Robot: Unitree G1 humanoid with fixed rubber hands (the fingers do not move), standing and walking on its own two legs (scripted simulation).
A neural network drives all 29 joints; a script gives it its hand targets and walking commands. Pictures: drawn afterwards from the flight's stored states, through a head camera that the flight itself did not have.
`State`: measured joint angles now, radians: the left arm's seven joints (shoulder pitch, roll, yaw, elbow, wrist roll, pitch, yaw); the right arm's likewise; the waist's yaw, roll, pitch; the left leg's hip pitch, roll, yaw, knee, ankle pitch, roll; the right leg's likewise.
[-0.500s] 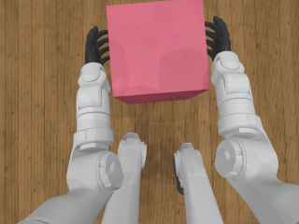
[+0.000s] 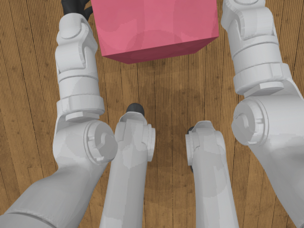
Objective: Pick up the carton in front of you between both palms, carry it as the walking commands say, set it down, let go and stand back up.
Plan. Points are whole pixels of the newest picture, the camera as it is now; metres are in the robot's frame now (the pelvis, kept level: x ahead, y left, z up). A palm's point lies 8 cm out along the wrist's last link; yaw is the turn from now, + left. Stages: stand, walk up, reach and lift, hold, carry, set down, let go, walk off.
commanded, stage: set down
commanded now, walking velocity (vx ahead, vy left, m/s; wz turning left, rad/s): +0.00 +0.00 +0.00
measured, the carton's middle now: (154, 10) +0.54 +0.10 -0.23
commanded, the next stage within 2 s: none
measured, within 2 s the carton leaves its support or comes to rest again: rests again in 1.20 s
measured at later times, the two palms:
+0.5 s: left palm (87, 15) +0.51 +0.25 -0.22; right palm out of the picture +0.59 -0.05 -0.23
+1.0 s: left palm (85, 18) +0.51 +0.26 -0.23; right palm out of the picture +0.59 -0.04 -0.24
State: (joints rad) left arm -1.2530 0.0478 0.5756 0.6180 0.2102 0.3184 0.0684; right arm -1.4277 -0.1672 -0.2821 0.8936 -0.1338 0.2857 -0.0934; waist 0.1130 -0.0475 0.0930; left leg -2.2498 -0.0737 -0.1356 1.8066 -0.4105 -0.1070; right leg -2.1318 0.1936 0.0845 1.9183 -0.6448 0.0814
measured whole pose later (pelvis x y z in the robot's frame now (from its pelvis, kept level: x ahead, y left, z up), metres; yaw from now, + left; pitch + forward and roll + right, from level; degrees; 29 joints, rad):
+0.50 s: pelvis +0.01 +0.00 -0.05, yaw +0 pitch +46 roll +2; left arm -1.37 0.14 0.57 0.78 0.10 0.26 0.04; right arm -1.60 -0.27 -0.07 1.07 -0.02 0.24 -0.13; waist 0.17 -0.03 0.27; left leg -2.30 -0.02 -0.08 2.00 -0.50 -0.10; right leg -2.21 0.20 0.09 2.12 -0.70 0.06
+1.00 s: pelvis +0.00 +0.00 -0.06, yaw +0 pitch +41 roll +3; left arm -1.43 0.21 0.61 0.89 0.14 0.24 -0.04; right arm -1.65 -0.24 -0.18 1.10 -0.14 0.21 -0.04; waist 0.16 -0.02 0.37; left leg -2.27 0.00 -0.06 2.06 -0.50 -0.10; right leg -2.19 0.17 0.08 2.19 -0.70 0.05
